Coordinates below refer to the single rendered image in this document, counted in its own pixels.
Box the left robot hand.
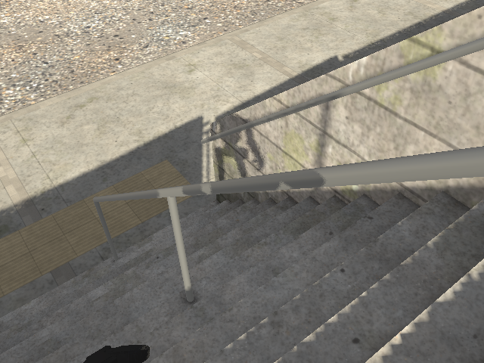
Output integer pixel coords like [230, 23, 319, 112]
[83, 345, 150, 363]

